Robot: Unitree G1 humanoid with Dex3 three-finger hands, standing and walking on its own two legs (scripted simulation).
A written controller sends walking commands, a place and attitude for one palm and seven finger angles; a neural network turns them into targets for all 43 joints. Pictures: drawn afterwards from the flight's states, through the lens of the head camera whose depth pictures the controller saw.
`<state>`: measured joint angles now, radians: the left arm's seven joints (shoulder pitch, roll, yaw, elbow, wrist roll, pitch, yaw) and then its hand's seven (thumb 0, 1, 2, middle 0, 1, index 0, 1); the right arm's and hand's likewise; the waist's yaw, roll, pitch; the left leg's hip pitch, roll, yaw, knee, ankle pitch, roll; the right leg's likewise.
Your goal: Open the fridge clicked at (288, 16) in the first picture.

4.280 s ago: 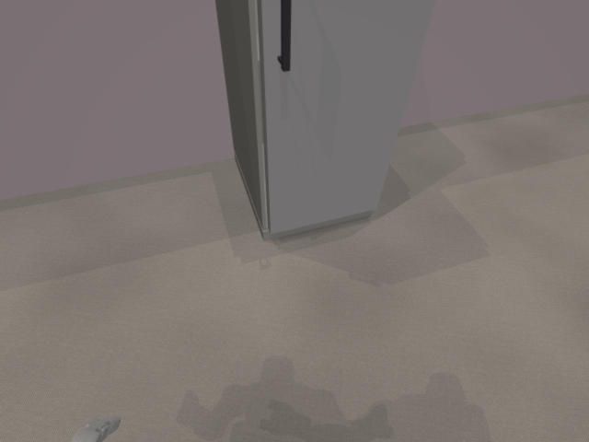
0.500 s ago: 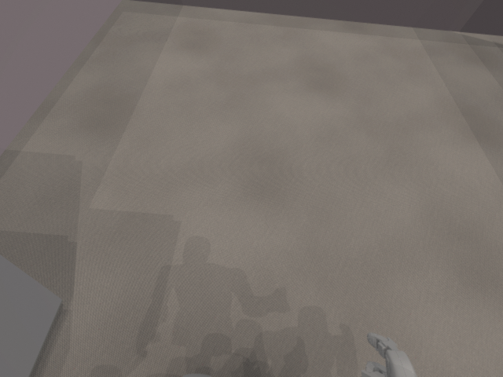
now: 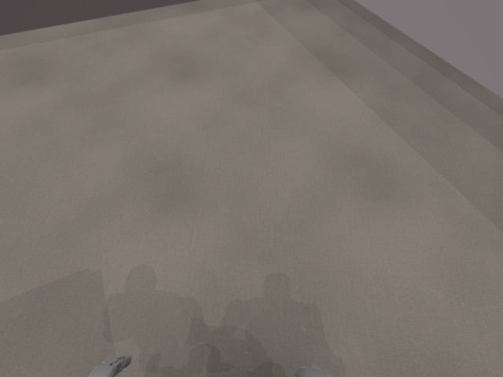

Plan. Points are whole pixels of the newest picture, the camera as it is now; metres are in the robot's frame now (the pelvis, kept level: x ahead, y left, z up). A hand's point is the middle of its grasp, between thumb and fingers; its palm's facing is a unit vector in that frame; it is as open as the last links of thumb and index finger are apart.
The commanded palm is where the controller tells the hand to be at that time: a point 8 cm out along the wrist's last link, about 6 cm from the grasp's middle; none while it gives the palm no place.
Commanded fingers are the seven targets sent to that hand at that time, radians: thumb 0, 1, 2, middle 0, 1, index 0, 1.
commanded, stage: walk to a spot facing it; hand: left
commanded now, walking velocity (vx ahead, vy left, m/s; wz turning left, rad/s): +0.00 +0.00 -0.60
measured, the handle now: out of the picture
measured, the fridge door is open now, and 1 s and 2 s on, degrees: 0 0 0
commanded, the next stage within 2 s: turn to face it in 1.12 s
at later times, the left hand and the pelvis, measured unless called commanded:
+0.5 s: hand out of the picture +0.10 +0.15 -0.15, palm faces -0.13 -0.97 -0.22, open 7.4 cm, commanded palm none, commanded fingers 0.00 0.90 0.90 -0.20 -0.30 -0.20 -0.30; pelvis +0.05 -0.04 +0.01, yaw -14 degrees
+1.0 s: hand (186, 265) +0.35 +0.15 -0.16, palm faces -0.46 -0.86 -0.21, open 7.4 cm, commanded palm none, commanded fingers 0.00 0.90 0.90 -0.20 -0.30 -0.20 -0.30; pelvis +0.18 +0.00 +0.01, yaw -33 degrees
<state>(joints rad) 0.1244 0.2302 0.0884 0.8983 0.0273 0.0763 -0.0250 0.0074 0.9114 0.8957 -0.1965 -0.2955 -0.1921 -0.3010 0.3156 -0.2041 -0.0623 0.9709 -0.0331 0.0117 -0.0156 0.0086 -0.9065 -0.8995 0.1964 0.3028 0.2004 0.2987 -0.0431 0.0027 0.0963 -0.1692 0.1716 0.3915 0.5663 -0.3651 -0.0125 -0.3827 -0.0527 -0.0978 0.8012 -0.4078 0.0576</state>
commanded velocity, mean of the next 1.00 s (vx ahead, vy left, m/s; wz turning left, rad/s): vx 0.13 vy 0.00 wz -0.58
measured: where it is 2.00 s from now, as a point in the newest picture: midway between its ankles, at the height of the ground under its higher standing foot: (278, 375)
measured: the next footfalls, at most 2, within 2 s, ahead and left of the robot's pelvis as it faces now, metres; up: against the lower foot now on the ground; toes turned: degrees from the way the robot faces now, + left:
right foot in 0.04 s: +0.04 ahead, -0.11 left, +0.00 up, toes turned -8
left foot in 0.66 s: +0.22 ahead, +0.07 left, +0.00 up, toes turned -16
